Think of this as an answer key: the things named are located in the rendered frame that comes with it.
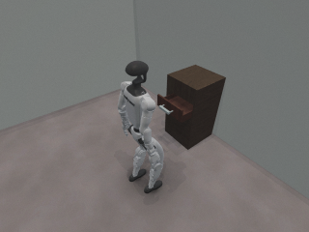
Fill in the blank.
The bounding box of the drawer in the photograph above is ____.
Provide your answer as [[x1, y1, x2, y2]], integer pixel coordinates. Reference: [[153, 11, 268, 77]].
[[157, 93, 193, 123]]

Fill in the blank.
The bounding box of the robot right hand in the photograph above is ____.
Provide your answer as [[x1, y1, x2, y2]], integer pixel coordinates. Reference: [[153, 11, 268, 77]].
[[149, 153, 161, 167]]

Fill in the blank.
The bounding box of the robot left hand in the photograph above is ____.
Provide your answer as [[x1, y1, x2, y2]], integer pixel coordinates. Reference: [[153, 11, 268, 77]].
[[122, 123, 131, 136]]

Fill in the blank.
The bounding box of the right robot thigh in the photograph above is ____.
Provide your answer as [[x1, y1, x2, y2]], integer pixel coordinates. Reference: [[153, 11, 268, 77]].
[[141, 137, 164, 169]]

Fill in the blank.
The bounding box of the cabinet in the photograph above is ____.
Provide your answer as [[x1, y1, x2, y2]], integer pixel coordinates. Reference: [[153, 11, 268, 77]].
[[165, 65, 226, 150]]

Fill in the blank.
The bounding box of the left robot upper arm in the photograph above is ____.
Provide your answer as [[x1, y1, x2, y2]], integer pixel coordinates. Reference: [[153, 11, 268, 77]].
[[118, 81, 132, 111]]

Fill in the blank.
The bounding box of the right robot upper arm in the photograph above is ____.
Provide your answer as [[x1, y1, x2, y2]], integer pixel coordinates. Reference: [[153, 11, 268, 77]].
[[139, 96, 156, 136]]

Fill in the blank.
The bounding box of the handle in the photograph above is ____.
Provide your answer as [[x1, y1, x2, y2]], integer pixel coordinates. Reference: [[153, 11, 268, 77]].
[[158, 104, 173, 115]]

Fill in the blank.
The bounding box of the right robot foot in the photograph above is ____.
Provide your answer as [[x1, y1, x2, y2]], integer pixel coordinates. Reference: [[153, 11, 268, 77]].
[[144, 180, 162, 194]]

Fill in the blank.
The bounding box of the robot left forearm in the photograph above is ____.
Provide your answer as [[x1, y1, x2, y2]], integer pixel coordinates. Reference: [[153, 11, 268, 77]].
[[118, 107, 129, 126]]

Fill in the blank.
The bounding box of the robot right forearm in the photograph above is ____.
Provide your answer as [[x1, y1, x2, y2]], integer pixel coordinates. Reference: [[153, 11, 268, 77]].
[[141, 129, 156, 156]]

